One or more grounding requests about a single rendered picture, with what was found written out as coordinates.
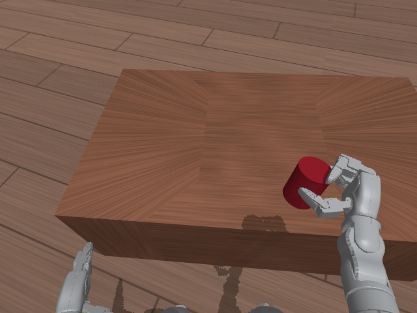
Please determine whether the right robot hand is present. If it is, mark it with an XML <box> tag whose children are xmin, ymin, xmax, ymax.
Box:
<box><xmin>298</xmin><ymin>154</ymin><xmax>381</xmax><ymax>220</ymax></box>

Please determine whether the right robot arm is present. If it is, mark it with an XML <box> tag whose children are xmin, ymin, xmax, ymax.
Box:
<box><xmin>337</xmin><ymin>215</ymin><xmax>400</xmax><ymax>313</ymax></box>

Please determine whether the can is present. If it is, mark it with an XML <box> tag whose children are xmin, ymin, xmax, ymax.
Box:
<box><xmin>283</xmin><ymin>156</ymin><xmax>331</xmax><ymax>209</ymax></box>

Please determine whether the left robot hand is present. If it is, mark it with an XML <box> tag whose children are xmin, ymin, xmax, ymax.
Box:
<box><xmin>55</xmin><ymin>242</ymin><xmax>113</xmax><ymax>313</ymax></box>

